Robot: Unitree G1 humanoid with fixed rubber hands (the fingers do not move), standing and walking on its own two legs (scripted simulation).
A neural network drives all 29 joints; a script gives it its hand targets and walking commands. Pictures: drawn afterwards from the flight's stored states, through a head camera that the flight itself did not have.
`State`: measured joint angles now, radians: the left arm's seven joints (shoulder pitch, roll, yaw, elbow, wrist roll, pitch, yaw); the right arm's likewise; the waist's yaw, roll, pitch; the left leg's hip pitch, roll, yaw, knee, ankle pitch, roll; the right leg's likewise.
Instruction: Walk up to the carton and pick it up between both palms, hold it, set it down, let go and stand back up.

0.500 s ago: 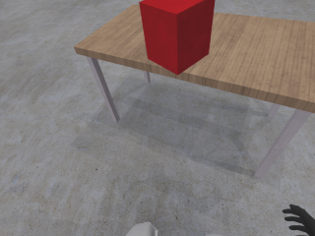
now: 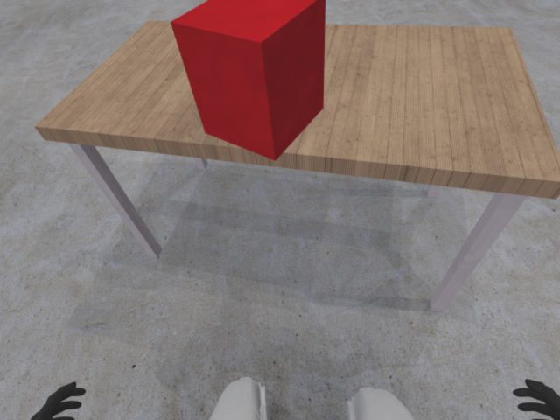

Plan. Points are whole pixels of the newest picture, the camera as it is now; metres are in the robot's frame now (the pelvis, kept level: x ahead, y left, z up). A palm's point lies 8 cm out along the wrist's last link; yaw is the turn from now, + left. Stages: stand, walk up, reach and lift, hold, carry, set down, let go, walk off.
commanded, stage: walk up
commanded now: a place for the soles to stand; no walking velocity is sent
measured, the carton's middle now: (258, 71) +0.74 +0.04 +0.10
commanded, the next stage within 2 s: none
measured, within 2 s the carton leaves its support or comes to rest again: neither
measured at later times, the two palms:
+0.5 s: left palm out of the picture +0.20 +0.45 -0.05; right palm (476, 364) +0.19 -0.26 -0.09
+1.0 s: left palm (47, 296) +0.35 +0.46 -0.09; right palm (429, 387) +0.17 -0.18 -0.08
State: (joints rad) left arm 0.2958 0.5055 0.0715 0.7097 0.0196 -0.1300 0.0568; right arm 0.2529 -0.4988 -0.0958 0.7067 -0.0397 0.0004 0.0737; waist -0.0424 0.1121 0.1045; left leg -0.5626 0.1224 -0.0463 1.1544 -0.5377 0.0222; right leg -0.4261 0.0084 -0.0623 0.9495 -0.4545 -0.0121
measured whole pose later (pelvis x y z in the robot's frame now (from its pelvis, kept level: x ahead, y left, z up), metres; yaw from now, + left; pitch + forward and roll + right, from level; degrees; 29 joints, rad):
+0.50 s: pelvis +0.11 +0.10 -0.01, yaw -7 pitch -3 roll -3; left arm 0.36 0.50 0.07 0.81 0.02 -0.15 0.07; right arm 0.18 -0.51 -0.10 0.75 -0.04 0.00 0.06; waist 0.01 0.12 0.09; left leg -0.60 0.09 -0.03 1.20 -0.56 0.03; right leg -0.46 0.00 -0.05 0.99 -0.48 -0.01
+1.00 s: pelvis +0.16 +0.17 +0.00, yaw -16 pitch -3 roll +0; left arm 0.17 0.46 0.03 0.92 0.01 -0.07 0.04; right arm 0.16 -0.44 -0.05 0.92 -0.01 -0.06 0.01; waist -0.01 -0.01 0.09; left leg -0.44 0.08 0.16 0.99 -0.50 0.05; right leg -0.49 0.00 0.05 1.01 -0.51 -0.03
